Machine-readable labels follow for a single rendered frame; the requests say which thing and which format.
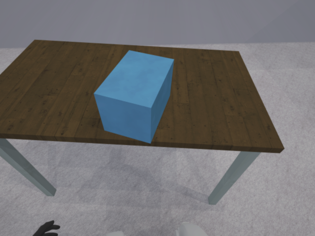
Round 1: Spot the robot left hand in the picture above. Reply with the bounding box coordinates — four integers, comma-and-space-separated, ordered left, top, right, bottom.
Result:
33, 220, 60, 236

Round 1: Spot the robot right thigh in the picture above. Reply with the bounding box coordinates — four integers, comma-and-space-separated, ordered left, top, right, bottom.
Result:
175, 224, 208, 236

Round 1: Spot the carton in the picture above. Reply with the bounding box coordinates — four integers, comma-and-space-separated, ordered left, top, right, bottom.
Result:
94, 50, 174, 143

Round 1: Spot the table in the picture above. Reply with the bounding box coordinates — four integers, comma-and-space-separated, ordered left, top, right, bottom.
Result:
0, 40, 284, 205

